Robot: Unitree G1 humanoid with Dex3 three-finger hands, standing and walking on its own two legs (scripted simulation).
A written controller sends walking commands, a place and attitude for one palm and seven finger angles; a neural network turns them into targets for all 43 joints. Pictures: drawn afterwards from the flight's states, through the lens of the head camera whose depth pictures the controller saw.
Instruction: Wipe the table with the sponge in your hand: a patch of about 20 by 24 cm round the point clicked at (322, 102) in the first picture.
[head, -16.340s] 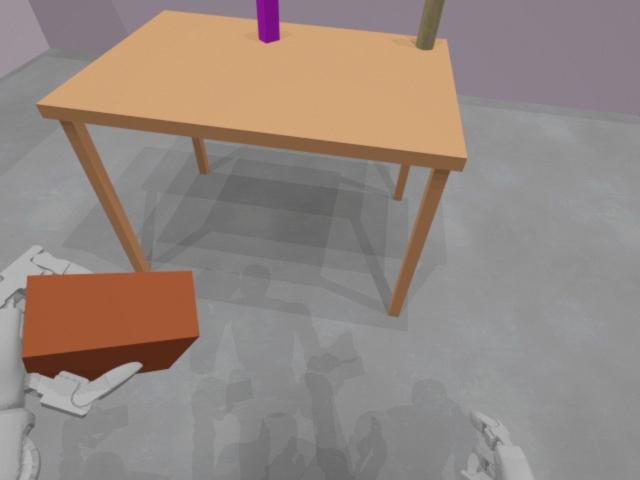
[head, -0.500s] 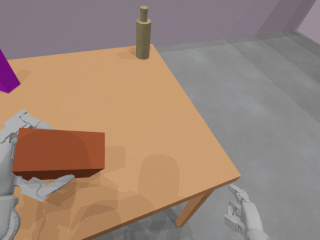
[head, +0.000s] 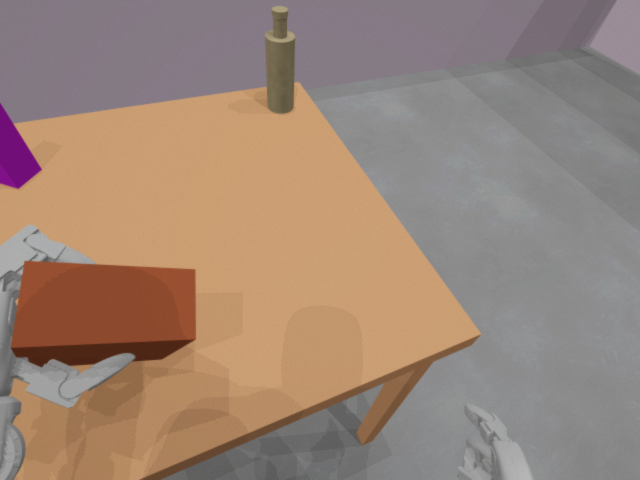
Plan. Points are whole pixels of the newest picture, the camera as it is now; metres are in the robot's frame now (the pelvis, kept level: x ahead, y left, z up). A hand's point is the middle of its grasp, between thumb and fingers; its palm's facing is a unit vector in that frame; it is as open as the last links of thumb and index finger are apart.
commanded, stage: look again from close up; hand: left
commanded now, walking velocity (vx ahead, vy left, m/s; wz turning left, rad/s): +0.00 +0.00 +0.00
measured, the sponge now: (132, 319) +0.23 +0.21 +0.13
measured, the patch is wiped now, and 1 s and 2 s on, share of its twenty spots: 0.00 0.00 0.00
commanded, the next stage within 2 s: shuffle to correct the standing spot in 0.26 s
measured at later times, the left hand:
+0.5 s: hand (97, 311) +0.23 +0.23 +0.15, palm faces +0.36 -0.86 -0.37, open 10.6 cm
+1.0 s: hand (175, 323) +0.22 +0.16 +0.16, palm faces +0.32 -0.86 -0.40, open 10.6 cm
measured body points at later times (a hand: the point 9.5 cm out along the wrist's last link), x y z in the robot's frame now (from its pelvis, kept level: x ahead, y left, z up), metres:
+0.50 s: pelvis +0.01 -0.02 +0.00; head +0.03 +0.00 +0.45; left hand +0.20 +0.27 +0.17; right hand +0.19 -0.24 -0.07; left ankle +0.01 +0.05 -0.74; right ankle +0.02 -0.12 -0.74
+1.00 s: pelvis +0.00 -0.08 +0.00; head +0.03 -0.07 +0.44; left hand +0.20 +0.20 +0.18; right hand +0.17 -0.32 -0.08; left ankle +0.01 +0.05 -0.74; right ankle +0.02 -0.12 -0.74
